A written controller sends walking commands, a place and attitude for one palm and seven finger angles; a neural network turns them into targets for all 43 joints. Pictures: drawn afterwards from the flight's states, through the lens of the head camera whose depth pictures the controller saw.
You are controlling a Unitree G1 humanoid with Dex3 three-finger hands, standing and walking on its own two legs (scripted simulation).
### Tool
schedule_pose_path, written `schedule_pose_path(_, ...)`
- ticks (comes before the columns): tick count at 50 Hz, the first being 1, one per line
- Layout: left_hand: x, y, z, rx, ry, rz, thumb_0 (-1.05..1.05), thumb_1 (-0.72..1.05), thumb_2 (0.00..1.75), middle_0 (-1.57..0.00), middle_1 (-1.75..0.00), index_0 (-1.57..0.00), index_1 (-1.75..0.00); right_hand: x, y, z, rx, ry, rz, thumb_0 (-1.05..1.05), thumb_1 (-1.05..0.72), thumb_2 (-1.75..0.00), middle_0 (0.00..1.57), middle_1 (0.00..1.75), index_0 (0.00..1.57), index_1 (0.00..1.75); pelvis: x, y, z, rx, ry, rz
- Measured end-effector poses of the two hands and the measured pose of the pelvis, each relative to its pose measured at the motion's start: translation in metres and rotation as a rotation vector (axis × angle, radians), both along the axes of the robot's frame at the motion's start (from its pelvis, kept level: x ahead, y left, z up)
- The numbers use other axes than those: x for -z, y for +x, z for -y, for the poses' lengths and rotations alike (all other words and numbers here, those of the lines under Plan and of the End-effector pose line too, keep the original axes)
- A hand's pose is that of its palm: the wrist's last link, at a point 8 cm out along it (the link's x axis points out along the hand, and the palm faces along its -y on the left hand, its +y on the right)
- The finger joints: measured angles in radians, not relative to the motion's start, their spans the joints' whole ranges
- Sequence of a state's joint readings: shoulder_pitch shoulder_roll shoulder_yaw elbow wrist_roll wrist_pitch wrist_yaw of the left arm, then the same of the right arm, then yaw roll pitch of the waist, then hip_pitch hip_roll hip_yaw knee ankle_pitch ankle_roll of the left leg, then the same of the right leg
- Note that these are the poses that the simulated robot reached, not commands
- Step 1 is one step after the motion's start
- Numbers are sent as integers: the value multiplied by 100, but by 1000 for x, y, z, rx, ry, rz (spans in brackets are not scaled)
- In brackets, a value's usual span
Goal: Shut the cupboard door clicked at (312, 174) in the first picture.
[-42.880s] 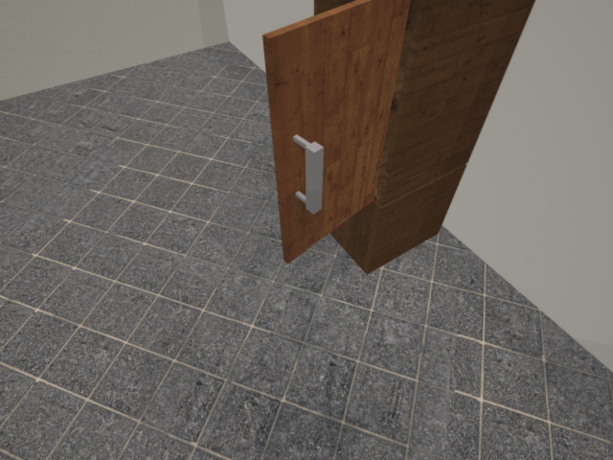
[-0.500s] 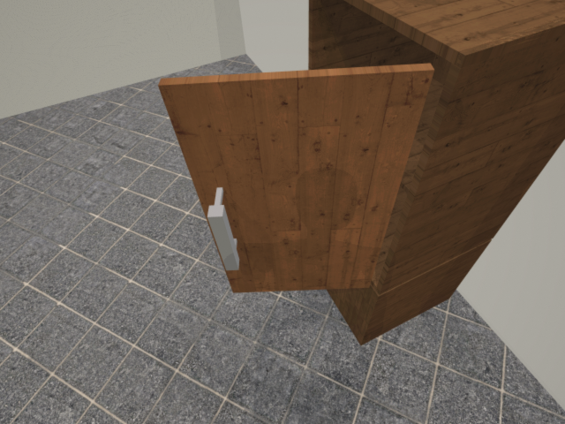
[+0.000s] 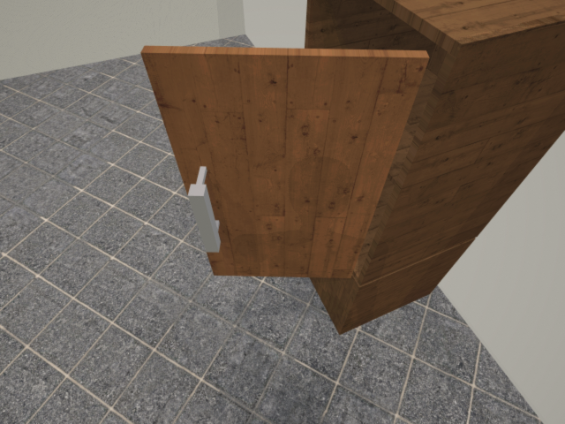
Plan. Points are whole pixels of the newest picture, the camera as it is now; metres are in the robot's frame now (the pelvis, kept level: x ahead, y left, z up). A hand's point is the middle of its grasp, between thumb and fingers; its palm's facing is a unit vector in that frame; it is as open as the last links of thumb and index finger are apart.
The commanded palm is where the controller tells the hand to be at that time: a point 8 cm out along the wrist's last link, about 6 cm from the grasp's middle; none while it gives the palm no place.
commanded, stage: come to a stop and stand still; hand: left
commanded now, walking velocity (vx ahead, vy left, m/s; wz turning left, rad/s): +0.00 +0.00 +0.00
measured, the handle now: (208, 211) +0.46 +0.16 -0.02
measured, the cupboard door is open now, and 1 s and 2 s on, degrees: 66 66 66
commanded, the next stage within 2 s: look again from close up in 1.26 s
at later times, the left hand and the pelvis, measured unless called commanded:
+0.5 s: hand out of the picture +0.02 +0.15 -0.16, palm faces +0.02 -0.97 -0.24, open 7.3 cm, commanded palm none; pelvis +0.02 -0.02 +0.01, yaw +1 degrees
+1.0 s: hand out of the picture +0.01 +0.16 -0.16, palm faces +0.01 -0.98 -0.21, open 7.4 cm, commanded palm none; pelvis +0.00 -0.01 +0.01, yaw +0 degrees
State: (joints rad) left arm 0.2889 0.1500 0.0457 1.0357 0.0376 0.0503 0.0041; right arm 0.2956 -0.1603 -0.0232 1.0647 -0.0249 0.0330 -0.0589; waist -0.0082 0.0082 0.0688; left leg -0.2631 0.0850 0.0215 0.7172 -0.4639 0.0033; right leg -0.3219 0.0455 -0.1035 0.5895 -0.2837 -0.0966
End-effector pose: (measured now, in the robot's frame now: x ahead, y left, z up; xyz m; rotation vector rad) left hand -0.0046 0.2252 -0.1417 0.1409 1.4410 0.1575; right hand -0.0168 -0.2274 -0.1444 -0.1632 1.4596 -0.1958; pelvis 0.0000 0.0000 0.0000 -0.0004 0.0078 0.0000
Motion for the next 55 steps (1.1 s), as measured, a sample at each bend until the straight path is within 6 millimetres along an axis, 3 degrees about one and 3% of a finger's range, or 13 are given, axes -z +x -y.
schedule_pose_path(7,13,-1,7,-25,-44,15,1,90,90,-20,-30,-20,-30,-13,11,-1,-24,-35,43,0,-90,-90,20,30,20,30,-1,1,0,0,-5,9)
schedule_pose_path(14,-3,11,11,-27,-16,30,2,93,90,-20,-30,-20,-30,-9,19,-16,-46,39,37,0,-91,-90,20,30,20,30,-9,13,5,-13,2,4)
schedule_pose_path(23,-13,16,23,6,46,29,1,92,90,-20,-30,-20,-30,3,33,6,-18,73,59,2,-93,-90,20,30,20,30,-6,18,19,-21,-1,-8)
schedule_pose_path(33,-16,27,19,18,56,117,1,93,90,-20,-30,-20,-30,-2,53,18,-43,49,171,1,-92,-90,20,30,20,30,-8,12,21,-18,9,30)
schedule_pose_path(40,-18,25,16,31,43,132,1,92,90,-20,-30,-20,-30,-7,37,15,-53,51,152,1,-92,-90,20,30,20,30,-11,3,20,-12,10,34)
schedule_pose_path(49,-16,9,13,32,27,84,1,91,90,-20,-30,-20,-30,-8,-1,2,-40,69,52,0,-91,-90,20,30,20,30,-13,-4,14,-8,11,26)
schedule_pose_path(55,-14,1,12,27,16,51,1,91,90,-20,-30,-20,-30,-8,-15,-6,-26,75,8,0,-90,-90,20,30,20,30,-14,-4,10,-6,12,24)
